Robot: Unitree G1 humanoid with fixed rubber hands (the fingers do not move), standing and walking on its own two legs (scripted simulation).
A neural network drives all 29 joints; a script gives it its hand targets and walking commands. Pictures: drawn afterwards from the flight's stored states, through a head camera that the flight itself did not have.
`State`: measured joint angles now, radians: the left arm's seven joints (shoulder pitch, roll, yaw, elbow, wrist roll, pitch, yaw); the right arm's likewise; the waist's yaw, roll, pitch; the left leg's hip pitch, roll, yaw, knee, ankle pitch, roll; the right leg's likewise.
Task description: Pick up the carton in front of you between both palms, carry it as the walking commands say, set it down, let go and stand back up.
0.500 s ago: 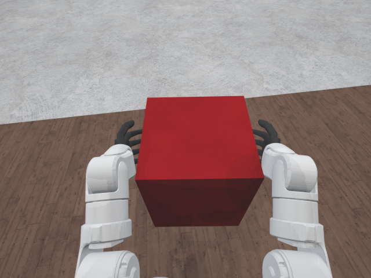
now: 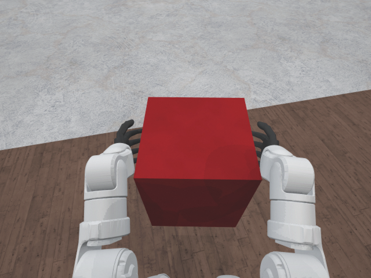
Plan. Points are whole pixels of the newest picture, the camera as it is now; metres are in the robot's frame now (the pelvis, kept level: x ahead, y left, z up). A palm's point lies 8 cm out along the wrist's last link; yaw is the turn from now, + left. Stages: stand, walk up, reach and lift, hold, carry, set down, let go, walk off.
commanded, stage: carry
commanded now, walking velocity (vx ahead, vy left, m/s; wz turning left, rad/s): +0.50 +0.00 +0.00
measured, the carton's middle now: (194, 166) +0.35 -0.01 +0.02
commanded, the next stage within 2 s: none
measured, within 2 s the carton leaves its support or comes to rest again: neither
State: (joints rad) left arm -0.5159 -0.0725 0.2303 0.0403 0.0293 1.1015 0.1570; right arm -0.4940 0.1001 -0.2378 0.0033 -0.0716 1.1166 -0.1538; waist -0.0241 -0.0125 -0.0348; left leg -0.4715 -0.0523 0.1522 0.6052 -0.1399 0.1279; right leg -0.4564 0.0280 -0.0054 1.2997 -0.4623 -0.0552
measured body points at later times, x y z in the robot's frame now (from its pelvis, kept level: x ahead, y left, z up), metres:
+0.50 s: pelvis +0.32 -0.02 -0.02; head +0.33 -0.02 +0.43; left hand +0.66 +0.15 +0.08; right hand +0.67 -0.16 +0.08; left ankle +0.15 +0.06 -0.64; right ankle +0.38 -0.06 -0.74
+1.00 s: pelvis +0.63 +0.03 -0.06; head +0.65 +0.03 +0.39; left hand +0.99 +0.18 +0.04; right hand +0.98 -0.12 +0.05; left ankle +0.72 +0.08 -0.77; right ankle +0.46 -0.07 -0.67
